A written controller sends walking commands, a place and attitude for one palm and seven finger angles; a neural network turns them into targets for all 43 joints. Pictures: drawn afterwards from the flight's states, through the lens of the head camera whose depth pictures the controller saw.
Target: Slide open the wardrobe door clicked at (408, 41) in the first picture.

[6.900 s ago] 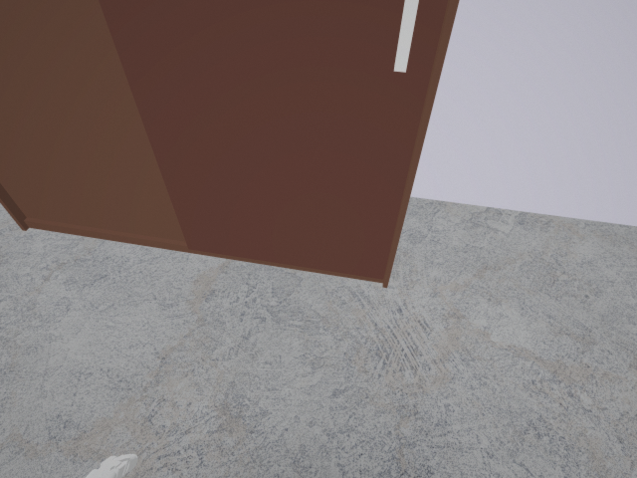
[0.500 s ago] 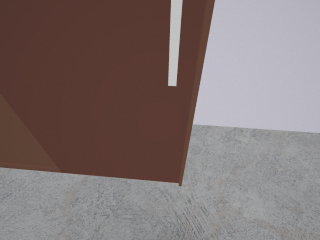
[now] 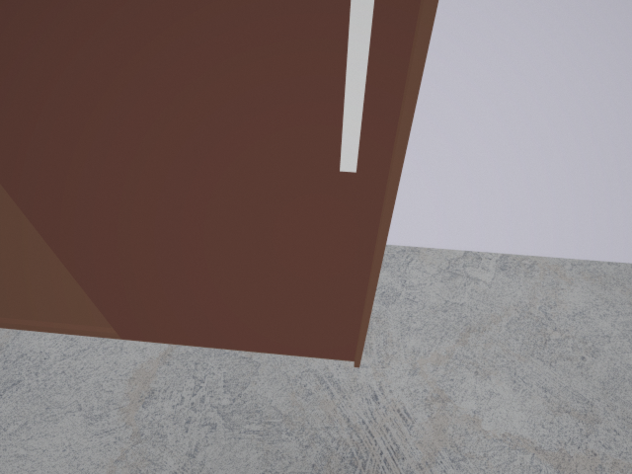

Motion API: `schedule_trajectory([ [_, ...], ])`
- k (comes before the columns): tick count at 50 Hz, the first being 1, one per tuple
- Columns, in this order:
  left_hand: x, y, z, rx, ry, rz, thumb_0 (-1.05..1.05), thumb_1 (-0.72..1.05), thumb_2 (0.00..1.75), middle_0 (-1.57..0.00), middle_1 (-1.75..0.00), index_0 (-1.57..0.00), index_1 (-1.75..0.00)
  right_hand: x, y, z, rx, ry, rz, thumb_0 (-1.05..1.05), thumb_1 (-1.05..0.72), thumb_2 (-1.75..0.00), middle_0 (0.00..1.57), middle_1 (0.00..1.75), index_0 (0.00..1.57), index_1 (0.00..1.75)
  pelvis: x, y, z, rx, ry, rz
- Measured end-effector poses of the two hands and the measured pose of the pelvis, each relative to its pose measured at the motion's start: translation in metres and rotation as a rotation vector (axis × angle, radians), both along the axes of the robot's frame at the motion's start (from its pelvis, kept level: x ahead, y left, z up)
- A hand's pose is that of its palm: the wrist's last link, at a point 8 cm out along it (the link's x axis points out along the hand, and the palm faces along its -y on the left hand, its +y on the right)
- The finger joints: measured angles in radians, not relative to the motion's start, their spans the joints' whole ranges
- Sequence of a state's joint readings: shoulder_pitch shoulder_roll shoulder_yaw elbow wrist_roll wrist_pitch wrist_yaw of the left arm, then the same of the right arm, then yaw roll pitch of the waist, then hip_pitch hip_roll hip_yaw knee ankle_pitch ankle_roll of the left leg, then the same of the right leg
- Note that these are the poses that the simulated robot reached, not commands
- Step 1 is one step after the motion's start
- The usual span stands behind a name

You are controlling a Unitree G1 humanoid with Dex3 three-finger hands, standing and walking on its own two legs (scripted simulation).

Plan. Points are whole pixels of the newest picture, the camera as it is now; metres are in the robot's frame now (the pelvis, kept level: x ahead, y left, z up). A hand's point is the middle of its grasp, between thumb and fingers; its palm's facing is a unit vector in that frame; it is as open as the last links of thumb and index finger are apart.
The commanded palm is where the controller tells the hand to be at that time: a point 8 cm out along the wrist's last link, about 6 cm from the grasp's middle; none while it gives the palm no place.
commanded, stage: look again from close up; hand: right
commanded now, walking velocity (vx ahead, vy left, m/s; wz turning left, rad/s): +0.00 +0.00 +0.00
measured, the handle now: (356, 73) +0.57 -0.01 +0.24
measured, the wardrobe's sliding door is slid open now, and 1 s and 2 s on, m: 0.00 0.00 0.00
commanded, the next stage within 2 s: none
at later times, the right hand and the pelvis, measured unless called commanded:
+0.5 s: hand out of the picture +0.00 -0.16 -0.18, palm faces +0.03 +0.98 -0.20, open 7.4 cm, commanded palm none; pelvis +0.01 +0.01 +0.00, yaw +0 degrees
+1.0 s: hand out of the picture -0.01 -0.15 -0.18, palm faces +0.05 +0.98 -0.19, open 7.4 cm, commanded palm none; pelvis +0.01 +0.02 +0.00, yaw -1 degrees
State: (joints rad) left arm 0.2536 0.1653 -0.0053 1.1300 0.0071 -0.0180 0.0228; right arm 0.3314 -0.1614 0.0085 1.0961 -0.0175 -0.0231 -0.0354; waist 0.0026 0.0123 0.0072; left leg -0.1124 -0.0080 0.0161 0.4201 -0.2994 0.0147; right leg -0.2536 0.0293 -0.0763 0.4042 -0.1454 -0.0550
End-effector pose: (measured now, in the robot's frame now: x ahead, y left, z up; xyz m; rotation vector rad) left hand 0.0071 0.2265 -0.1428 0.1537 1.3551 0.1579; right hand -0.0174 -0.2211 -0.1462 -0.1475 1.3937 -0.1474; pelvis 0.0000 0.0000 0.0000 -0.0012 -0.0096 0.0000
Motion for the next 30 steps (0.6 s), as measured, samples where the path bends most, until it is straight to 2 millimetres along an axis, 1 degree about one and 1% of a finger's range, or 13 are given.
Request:
schedule_trajectory([
  [15,0.016,0.006,0.000,0.000,-0.016,-0.012,0.01,0.91,0.89,-0.20,-0.29,-0.20,-0.30,0.008,0.004,0.002,-0.009,-0.002,-0.006,0.01,-0.91,-0.89,0.20,0.30,0.20,0.30,0.008,0.006,0.001,-0.005,-0.002,-0.001],
  [30,0.021,0.013,-0.001,0.002,-0.011,-0.020,0.01,0.91,0.89,-0.20,-0.29,-0.20,-0.30,0.009,0.013,0.002,-0.006,0.000,-0.017,0.01,-0.91,-0.89,0.20,0.30,0.20,0.30,0.012,0.013,0.001,-0.007,-0.007,-0.006],
])
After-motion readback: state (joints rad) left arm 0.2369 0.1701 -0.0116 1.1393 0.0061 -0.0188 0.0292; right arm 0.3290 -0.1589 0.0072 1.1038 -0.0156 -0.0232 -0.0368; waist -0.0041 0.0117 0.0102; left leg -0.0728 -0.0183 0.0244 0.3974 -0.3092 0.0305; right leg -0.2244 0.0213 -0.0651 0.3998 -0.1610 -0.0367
